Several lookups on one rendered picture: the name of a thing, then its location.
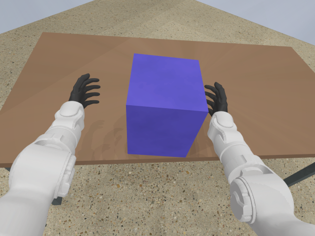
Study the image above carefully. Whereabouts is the robot right hand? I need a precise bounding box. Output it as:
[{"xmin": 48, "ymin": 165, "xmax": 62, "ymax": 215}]
[{"xmin": 204, "ymin": 82, "xmax": 228, "ymax": 117}]

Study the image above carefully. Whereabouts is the robot left hand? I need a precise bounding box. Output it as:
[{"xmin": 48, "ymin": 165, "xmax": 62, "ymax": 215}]
[{"xmin": 69, "ymin": 73, "xmax": 100, "ymax": 109}]

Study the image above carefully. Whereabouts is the carton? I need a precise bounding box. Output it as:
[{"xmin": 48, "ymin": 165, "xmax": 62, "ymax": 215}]
[{"xmin": 126, "ymin": 53, "xmax": 209, "ymax": 157}]

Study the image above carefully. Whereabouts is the table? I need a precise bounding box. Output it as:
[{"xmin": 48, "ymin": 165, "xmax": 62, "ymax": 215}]
[{"xmin": 0, "ymin": 32, "xmax": 315, "ymax": 205}]

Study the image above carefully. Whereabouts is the left robot upper arm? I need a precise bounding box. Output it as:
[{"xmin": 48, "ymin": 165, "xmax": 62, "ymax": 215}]
[{"xmin": 0, "ymin": 144, "xmax": 76, "ymax": 236}]

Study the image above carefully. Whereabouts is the right robot upper arm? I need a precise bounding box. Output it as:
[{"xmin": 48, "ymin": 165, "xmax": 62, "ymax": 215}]
[{"xmin": 230, "ymin": 174, "xmax": 315, "ymax": 236}]

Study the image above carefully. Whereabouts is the robot right forearm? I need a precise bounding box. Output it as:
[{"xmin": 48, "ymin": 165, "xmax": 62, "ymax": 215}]
[{"xmin": 207, "ymin": 111, "xmax": 294, "ymax": 211}]

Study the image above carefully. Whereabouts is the robot left forearm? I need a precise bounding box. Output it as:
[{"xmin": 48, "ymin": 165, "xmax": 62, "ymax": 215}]
[{"xmin": 8, "ymin": 101, "xmax": 85, "ymax": 188}]

